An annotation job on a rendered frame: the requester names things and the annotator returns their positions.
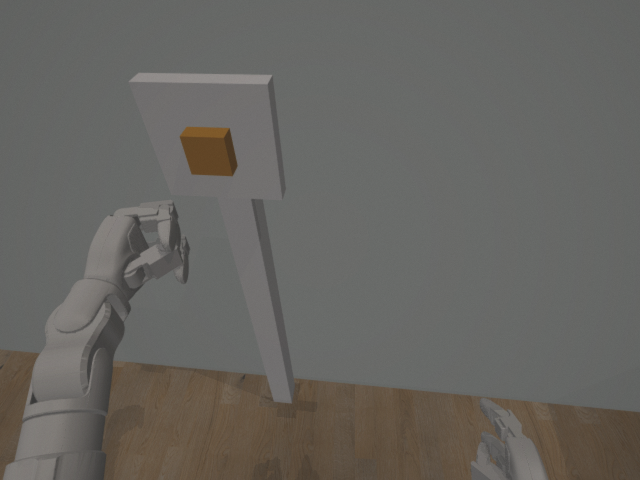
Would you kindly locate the panel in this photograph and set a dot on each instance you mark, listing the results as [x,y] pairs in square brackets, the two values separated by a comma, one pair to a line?
[170,102]

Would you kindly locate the button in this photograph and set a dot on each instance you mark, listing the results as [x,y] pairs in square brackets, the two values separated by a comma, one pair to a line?
[209,151]

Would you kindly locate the robot left hand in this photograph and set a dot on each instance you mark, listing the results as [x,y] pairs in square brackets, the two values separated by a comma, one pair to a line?
[120,254]

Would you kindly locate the robot right hand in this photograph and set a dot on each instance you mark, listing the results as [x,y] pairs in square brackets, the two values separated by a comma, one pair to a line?
[517,459]

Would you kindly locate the left robot forearm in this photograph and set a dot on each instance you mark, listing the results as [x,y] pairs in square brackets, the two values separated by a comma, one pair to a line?
[64,417]

